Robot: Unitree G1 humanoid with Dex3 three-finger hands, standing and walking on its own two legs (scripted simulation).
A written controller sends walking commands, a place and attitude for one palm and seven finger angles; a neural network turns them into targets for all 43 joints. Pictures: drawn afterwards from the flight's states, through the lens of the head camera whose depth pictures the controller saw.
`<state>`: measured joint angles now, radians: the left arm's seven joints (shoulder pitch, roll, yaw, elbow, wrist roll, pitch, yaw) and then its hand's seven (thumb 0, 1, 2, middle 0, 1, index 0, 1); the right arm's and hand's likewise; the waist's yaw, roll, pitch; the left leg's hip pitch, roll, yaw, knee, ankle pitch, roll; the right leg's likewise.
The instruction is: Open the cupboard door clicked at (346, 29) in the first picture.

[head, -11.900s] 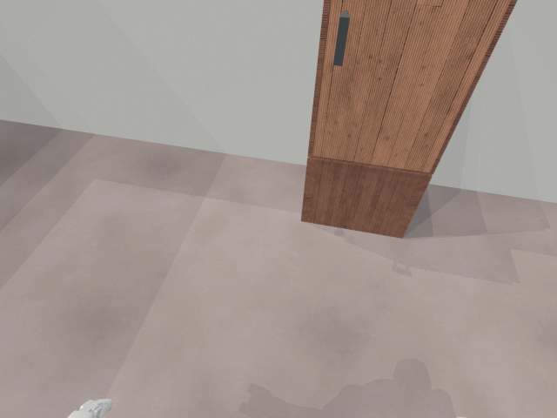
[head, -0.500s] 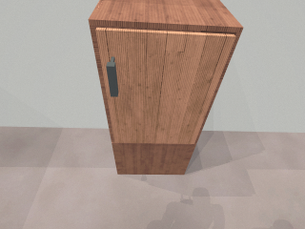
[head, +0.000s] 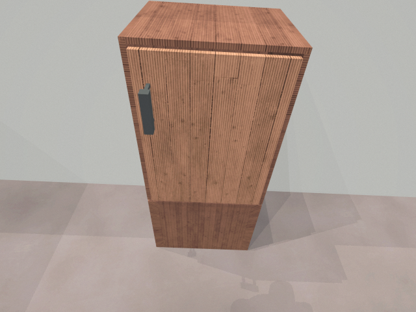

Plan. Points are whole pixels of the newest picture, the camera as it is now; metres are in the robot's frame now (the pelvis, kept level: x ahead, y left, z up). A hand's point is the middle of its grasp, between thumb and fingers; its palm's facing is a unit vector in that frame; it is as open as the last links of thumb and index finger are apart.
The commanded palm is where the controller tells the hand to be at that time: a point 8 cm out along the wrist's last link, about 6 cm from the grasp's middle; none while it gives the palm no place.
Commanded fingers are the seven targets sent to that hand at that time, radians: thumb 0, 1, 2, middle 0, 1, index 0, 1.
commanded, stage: come to a stop and stand still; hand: left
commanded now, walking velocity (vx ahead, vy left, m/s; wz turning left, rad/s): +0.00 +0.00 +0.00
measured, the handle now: (148, 108) +0.59 +0.20 +0.10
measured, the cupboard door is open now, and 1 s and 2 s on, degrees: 0 0 0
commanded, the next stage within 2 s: look again from close up in 0.02 s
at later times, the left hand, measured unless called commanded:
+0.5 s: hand out of the picture -0.08 +0.20 -0.18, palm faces +0.05 -0.99 -0.15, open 7.3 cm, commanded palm none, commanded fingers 0.00 0.90 0.90 -0.20 -0.30 -0.20 -0.30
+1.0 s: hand out of the picture -0.15 +0.20 -0.17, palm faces +0.12 -0.98 -0.13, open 7.3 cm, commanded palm none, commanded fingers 0.00 0.90 0.90 -0.20 -0.30 -0.20 -0.30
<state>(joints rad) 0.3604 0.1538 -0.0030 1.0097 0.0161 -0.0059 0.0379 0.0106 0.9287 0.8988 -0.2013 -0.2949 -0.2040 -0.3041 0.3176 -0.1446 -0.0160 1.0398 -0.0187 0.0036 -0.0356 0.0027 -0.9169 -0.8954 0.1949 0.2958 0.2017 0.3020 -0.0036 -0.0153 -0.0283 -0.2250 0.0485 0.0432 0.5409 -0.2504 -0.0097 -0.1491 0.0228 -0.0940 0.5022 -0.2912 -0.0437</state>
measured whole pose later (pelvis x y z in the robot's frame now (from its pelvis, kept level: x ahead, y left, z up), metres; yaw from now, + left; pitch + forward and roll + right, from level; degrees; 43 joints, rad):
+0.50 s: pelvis -0.04 +0.04 +0.00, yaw +0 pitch -3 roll -2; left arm 0.42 0.14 0.01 1.06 0.02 0.01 0.04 0.00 0.91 0.90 -0.20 -0.29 -0.20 -0.30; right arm 0.37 -0.11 -0.01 1.09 -0.02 0.02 -0.02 0.00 -0.91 -0.90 0.20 0.30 0.20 0.30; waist 0.00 -0.01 0.00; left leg -0.28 0.01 0.06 0.48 -0.16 0.04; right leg -0.20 -0.01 -0.08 0.44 -0.19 0.00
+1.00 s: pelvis -0.07 +0.06 +0.01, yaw +0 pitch -2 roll -1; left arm 0.49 0.08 0.05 1.07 0.04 0.04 0.01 0.00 0.91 0.90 -0.20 -0.29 -0.20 -0.30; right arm 0.29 -0.14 -0.06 1.06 -0.03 0.05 -0.03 0.01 -0.92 -0.90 0.20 0.30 0.20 0.30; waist 0.02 0.01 -0.01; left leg -0.32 -0.01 0.11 0.48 -0.29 0.04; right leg -0.29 -0.02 -0.02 0.56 -0.39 -0.02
